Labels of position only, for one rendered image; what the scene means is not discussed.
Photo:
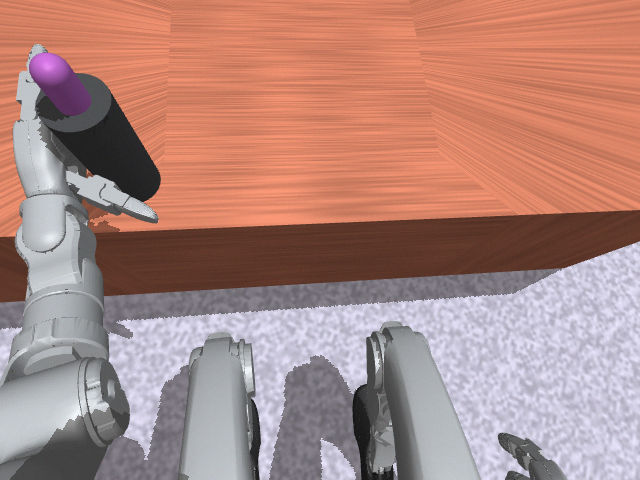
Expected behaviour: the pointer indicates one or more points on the left robot arm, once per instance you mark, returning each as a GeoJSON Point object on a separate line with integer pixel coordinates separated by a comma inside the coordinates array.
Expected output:
{"type": "Point", "coordinates": [61, 402]}

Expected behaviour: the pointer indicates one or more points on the bottle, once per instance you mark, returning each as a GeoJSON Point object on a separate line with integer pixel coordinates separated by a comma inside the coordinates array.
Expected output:
{"type": "Point", "coordinates": [80, 110]}

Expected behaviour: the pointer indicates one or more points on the left robot hand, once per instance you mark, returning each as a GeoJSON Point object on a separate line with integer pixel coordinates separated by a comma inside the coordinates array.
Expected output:
{"type": "Point", "coordinates": [45, 165]}

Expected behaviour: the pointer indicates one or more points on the right robot foot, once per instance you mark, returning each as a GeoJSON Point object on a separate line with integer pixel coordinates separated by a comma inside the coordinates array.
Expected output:
{"type": "Point", "coordinates": [361, 425]}

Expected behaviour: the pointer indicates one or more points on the right robot hand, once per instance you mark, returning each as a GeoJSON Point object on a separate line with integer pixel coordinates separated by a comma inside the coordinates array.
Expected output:
{"type": "Point", "coordinates": [530, 457]}

